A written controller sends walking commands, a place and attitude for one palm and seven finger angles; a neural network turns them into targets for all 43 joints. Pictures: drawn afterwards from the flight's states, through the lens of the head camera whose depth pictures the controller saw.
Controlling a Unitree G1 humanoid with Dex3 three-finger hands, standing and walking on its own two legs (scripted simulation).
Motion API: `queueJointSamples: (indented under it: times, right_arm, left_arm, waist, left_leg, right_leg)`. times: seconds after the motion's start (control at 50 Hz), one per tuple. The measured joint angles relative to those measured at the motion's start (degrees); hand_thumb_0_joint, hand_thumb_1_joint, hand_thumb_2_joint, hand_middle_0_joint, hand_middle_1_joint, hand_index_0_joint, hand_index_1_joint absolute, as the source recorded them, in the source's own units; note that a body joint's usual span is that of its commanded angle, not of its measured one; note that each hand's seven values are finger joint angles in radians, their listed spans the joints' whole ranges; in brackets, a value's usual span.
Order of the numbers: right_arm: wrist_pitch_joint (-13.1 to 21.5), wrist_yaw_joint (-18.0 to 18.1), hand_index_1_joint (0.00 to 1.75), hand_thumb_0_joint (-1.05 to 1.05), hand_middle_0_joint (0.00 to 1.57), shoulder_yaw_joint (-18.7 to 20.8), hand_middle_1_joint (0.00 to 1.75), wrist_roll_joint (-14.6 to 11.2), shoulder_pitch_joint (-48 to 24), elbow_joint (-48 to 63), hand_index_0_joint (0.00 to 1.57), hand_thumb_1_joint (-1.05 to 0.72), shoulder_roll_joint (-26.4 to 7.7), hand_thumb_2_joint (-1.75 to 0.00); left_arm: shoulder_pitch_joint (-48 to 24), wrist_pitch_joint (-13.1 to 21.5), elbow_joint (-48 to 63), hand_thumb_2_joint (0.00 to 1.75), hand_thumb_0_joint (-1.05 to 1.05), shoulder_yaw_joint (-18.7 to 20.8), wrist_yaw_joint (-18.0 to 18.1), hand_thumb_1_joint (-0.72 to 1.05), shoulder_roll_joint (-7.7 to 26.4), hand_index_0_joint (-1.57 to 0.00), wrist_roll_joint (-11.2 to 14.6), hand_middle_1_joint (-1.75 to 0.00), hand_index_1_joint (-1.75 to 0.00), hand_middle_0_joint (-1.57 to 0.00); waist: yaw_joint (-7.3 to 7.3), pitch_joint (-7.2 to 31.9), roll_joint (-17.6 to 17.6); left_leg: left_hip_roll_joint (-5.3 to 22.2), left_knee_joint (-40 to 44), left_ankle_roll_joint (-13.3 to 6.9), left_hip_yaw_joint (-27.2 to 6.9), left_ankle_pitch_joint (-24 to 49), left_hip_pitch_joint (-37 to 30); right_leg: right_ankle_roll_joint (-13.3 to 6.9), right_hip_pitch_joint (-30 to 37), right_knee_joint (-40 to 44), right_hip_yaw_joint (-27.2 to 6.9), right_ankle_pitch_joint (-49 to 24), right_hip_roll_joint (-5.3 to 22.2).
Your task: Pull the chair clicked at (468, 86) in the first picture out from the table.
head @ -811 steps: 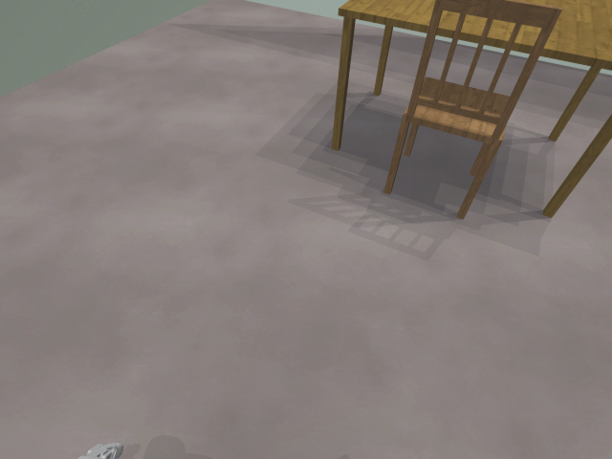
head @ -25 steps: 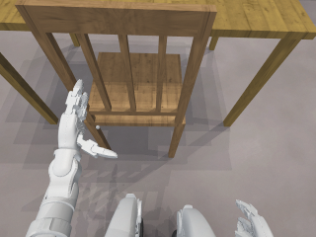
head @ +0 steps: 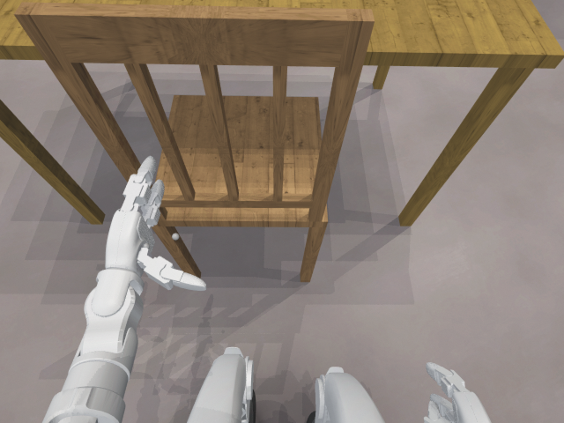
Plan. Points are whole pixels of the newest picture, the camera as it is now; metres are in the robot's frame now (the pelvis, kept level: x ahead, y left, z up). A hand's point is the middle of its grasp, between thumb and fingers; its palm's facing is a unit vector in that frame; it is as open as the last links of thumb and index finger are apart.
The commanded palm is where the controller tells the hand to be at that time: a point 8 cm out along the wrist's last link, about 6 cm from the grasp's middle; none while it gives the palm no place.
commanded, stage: aim the fingers beside a spindle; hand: left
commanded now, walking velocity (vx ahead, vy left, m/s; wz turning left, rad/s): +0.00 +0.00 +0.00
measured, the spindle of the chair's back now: (224, 145) +0.52 +0.11 +0.03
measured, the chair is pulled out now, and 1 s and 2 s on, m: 0.00 0.00 0.00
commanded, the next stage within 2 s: push the fingers through the gap in 1.00 s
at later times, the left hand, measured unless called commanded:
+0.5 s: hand (168, 229) +0.37 +0.17 +0.03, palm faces +0.03 -1.00 -0.05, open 16.9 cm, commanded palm +0.35 +0.22 +0.03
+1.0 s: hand (167, 226) +0.38 +0.18 +0.02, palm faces +0.01 -1.00 -0.06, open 16.9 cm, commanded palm +0.35 +0.21 +0.02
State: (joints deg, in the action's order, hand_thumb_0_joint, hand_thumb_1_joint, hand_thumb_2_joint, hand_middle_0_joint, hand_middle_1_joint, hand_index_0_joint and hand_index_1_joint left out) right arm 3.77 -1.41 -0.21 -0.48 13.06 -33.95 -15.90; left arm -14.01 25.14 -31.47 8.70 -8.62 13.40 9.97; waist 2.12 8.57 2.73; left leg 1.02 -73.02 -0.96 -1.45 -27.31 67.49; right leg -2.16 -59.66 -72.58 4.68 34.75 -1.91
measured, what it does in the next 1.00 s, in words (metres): stands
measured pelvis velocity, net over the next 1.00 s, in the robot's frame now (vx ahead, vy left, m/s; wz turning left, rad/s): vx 0.00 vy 0.01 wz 0.00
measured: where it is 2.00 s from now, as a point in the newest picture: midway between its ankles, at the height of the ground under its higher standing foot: outside the picture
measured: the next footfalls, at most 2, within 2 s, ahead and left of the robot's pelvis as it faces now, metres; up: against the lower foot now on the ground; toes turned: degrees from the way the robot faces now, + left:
none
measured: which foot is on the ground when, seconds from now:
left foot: down 0.00-1.00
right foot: down 0.00-1.00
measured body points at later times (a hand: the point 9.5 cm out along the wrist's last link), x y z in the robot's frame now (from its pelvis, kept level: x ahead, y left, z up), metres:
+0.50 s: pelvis +0.00 +0.01 +0.00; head +0.12 +0.02 +0.44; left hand +0.36 +0.22 +0.03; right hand +0.14 -0.25 -0.11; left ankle +0.06 +0.11 -0.62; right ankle +0.00 -0.10 -0.62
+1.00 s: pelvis +0.00 +0.01 +0.00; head +0.12 +0.02 +0.43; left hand +0.37 +0.23 +0.02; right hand +0.14 -0.24 -0.11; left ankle +0.06 +0.11 -0.62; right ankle +0.00 -0.10 -0.62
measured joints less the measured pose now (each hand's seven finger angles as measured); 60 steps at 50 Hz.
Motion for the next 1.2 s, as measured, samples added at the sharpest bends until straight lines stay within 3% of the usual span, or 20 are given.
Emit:
queueJointSamples:
  times: [0.1, 0.18, 0.28, 0.36, 0.44, 0.52, 0.62, 0.7, 0.8, 0.88, 0.96, 1.06, 1.2]
  right_arm:
    - [1.0, 0.2, 0.30, 0.01, 0.20, 0.2, 0.30, 0.7, -0.2, 0.1, 0.20, -0.90, 0.1, -0.89]
    - [1.1, -0.1, 0.30, 0.01, 0.20, 0.1, 0.30, 0.9, -0.3, -0.4, 0.20, -0.90, 0.3, -0.89]
    - [0.2, -0.3, 0.30, 0.01, 0.20, -0.1, 0.30, 0.2, 0.2, -0.2, 0.20, -0.90, 0.3, -0.89]
    - [0.3, -0.2, 0.30, 0.01, 0.20, 0.1, 0.30, 0.0, 0.8, 0.4, 0.20, -0.90, 0.1, -0.89]
    - [1.2, -0.1, 0.30, 0.01, 0.20, 0.2, 0.30, 0.6, 0.6, 0.2, 0.20, -0.90, 0.1, -0.89]
    - [1.4, -0.3, 0.30, 0.01, 0.20, 0.0, 0.30, 1.0, -0.1, -0.5, 0.20, -0.90, 0.4, -0.89]
    - [0.6, -0.5, 0.30, 0.01, 0.20, -0.3, 0.30, 0.6, -0.6, -0.2, 0.20, -0.90, 0.4, -0.89]
    - [0.1, -0.4, 0.30, 0.01, 0.20, -0.1, 0.30, 0.4, -0.3, 0.5, 0.20, -0.90, 0.3, -0.89]
    - [0.4, -0.5, 0.30, 0.01, 0.20, -0.1, 0.30, 0.9, 0.1, 0.5, 0.20, -0.90, 0.6, -0.89]
    - [0.2, -0.6, 0.30, 0.01, 0.20, -0.4, 0.30, 1.0, 0.0, -0.1, 0.20, -0.90, 0.7, -0.89]
    - [0.0, -0.6, 0.30, 0.01, 0.20, -0.4, 0.30, 0.7, -0.2, -0.2, 0.21, -0.90, 0.5, -0.89]
    - [-0.3, -0.5, 0.30, 0.01, 0.20, 0.1, 0.30, 0.5, 0.2, 0.2, 0.20, -0.90, 0.3, -0.89]
    - [-0.2, -0.7, 0.30, 0.01, 0.20, -0.2, 0.30, 1.1, -0.2, 0.0, 0.20, -0.90, 0.6, -0.89]
  left_arm:
    - [1.2, 2.0, 3.0, 0.30, -0.01, 0.6, 1.7, -0.50, -1.1, -0.07, -1.0, -0.08, -0.08, -0.06]
    - [-1.1, 3.3, 2.3, 0.30, -0.01, 2.5, 3.0, -0.50, 0.2, -0.07, -1.7, -0.08, -0.08, -0.06]
    - [-2.4, 0.7, -1.0, 0.30, -0.01, 2.8, 0.4, -0.50, 1.8, -0.06, -0.3, -0.08, -0.08, -0.06]
    - [0.7, -0.7, 0.8, 0.30, -0.01, 0.8, -0.9, -0.50, 0.3, -0.06, 0.6, -0.08, -0.08, -0.06]
    - [2.8, 1.4, 4.2, 0.30, -0.01, 0.0, 1.2, -0.50, -1.4, -0.06, -0.4, -0.08, -0.08, -0.06]
    - [0.6, 3.5, 3.7, 0.30, -0.01, 1.0, 3.3, -0.50, -0.9, -0.07, -1.9, -0.08, -0.08, -0.06]
    - [-3.0, 1.2, -0.6, 0.30, -0.01, 1.2, 2.2, -0.50, 0.8, -0.06, -1.5, -0.08, -0.08, -0.06]
    - [-1.1, -0.8, 0.8, 0.30, -0.01, -0.3, 1.1, -0.50, -0.3, -0.06, -0.7, -0.08, -0.08, -0.06]
    - [1.7, 1.2, 4.2, 0.30, -0.01, -0.3, 3.0, -0.50, -1.7, -0.07, -1.6, -0.08, -0.08, -0.06]
    - [-0.4, 2.8, 2.0, 0.30, -0.01, 1.2, 4.3, -0.50, -0.4, -0.07, -2.4, -0.08, -0.08, -0.06]
    - [-2.7, 1.5, -0.5, 0.30, -0.01, 1.1, 3.0, -0.50, 0.9, -0.06, -1.7, -0.08, -0.08, -0.06]
    - [-0.3, -0.1, 2.5, 0.30, -0.01, -1.8, 1.7, -0.50, -0.8, -0.06, -0.9, -0.08, -0.08, -0.06]
    - [-0.7, 2.3, 1.6, 0.30, -0.01, -0.8, 5.4, -0.50, -1.9, -0.07, -3.2, -0.08, -0.08, -0.06]
  waist:
    - [0.35, -0.7, -0.1]
    - [0.46, -0.4, -0.4]
    - [0.39, 0.1, -0.3]
    - [0.22, 0.0, 0.1]
    - [0.14, -0.5, 0.0]
    - [0.19, -0.3, -0.4]
    - [0.41, 0.0, -0.3]
    - [0.44, -0.3, 0.2]
    - [0.32, -0.3, -0.1]
    - [0.30, -0.1, -0.5]
    - [0.35, -0.3, -0.2]
    - [0.23, -0.4, 0.4]
    - [0.60, 0.0, -0.2]
  left_leg:
    - [0.2, -0.2, 0.0, 0.1, -0.2, 0.0]
    - [0.3, -0.5, 0.0, 0.2, -0.3, 0.3]
    - [0.2, -0.3, -0.1, 0.3, -0.3, 0.3]
    - [0.0, 0.3, -0.4, 0.3, -0.2, -0.1]
    - [0.0, 0.3, -0.6, 0.4, -0.3, -0.6]
    - [-0.1, -0.3, -0.6, 0.3, -0.4, -0.1]
    - [-0.2, -0.9, -0.7, 0.1, -0.5, 0.9]
    - [-0.2, -0.5, -0.8, 0.2, -0.4, 0.6]
    - [-0.1, 0.1, -1.0, 0.6, -0.3, -0.4]
    - [-0.2, -0.3, -0.8, 0.4, -0.4, 0.0]
    - [-0.3, -1.0, -0.7, -0.1, -0.4, 0.9]
    - [-0.3, -0.3, -0.8, -0.1, -0.3, 0.2]
    - [-0.2, -0.1, -0.7, 0.4, -0.3, -0.1]
  right_leg:
    - [0.1, 0.0, 0.0, -0.2, 0.0, -0.2]
    - [0.0, -0.4, -0.4, -0.2, 0.1, -0.2]
    - [0.1, -0.4, -0.2, -0.3, 0.1, -0.1]
    - [0.4, 0.2, 0.6, -0.4, -0.1, 0.0]
    - [0.7, 0.7, 0.9, -0.5, -0.2, 0.0]
    - [0.7, 0.3, 0.3, -0.4, 0.0, 0.0]
    - [0.7, -0.5, -0.3, -0.1, 0.2, 0.2]
    - [0.9, -0.2, 0.3, -0.3, -0.1, 0.1]
    - [1.1, 0.6, 0.9, -0.7, -0.3, 0.1]
    - [0.9, 0.3, 0.4, -0.5, -0.1, 0.1]
    - [0.8, -0.3, -0.1, 0.1, 0.1, 0.1]
    - [0.9, 0.4, 0.7, 0.0, -0.2, 0.2]
    - [0.8, 0.3, 0.4, -0.5, -0.1, 0.1]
